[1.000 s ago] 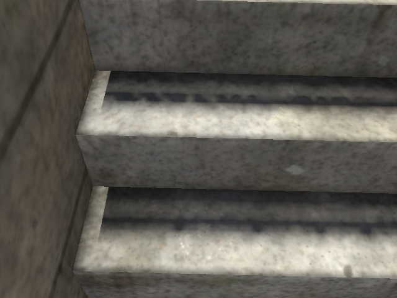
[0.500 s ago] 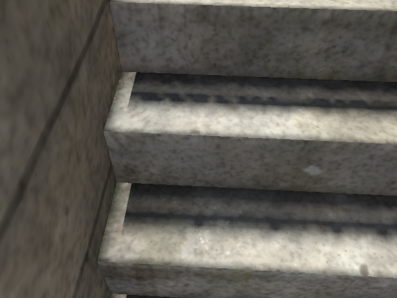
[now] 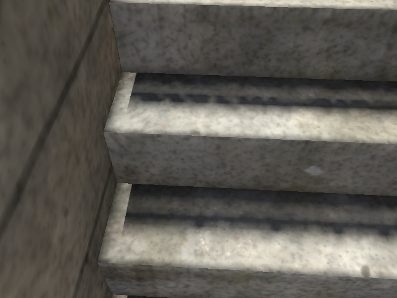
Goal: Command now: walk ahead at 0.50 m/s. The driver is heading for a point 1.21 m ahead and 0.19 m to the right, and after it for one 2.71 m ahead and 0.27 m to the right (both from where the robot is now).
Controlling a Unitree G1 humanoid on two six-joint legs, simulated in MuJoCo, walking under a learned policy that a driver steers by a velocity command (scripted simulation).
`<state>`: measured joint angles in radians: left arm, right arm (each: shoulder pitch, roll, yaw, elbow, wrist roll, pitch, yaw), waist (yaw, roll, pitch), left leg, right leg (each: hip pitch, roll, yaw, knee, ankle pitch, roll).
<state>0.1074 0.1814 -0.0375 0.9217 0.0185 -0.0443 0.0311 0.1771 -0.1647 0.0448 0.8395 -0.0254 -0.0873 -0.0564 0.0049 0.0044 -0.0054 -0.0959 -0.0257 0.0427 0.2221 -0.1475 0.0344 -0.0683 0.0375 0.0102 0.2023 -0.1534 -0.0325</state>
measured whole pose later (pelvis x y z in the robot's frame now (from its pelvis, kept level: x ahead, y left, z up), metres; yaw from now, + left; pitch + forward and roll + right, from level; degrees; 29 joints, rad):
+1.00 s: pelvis +0.00 -0.01 +0.00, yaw +0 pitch +1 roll +0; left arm 0.11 0.20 -0.05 0.95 0.01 -0.05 0.03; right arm 0.18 -0.18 0.04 0.85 -0.03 -0.08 -0.05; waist 0.00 0.01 0.00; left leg -0.10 0.00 0.03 0.25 -0.16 0.01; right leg -0.06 0.06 0.01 0.20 -0.15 -0.05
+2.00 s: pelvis +0.00 -0.01 +0.00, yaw -1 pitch +1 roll +0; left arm 0.10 0.20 -0.05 0.94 0.02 -0.04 0.03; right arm 0.17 -0.18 0.05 0.85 -0.02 -0.08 -0.06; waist 0.01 0.01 0.00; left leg -0.09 -0.01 0.03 0.22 -0.14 0.01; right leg -0.06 0.05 0.02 0.19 -0.14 -0.04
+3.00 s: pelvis +0.00 -0.01 +0.00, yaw -1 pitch +1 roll +0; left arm 0.10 0.20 -0.04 0.95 0.02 -0.04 0.03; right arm 0.17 -0.18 0.05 0.86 -0.02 -0.08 -0.06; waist 0.01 0.01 0.00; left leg -0.09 0.00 0.03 0.23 -0.15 0.01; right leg -0.06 0.05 0.02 0.20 -0.15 -0.04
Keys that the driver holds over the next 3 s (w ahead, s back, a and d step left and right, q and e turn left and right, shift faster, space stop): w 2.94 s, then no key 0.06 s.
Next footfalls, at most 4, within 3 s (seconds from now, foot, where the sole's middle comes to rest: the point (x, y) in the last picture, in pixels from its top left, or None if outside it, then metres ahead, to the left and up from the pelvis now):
none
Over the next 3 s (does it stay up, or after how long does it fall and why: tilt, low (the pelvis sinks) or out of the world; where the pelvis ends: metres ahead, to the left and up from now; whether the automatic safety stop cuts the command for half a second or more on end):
stays up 0.00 -0.01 0.00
